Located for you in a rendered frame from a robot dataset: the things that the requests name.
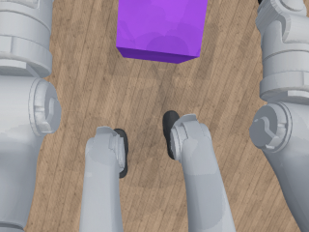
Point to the left robot shin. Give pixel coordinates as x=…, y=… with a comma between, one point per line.
x=90, y=142

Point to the robot right forearm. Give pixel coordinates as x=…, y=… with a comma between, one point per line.
x=284, y=29

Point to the right robot thigh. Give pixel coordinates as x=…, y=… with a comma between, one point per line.
x=208, y=208

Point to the carton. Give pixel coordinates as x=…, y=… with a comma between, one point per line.
x=169, y=31

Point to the left robot upper arm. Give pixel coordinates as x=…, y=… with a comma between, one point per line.
x=29, y=110

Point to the robot left forearm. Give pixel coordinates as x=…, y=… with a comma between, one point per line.
x=25, y=30

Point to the right robot upper arm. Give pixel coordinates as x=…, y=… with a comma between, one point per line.
x=281, y=131

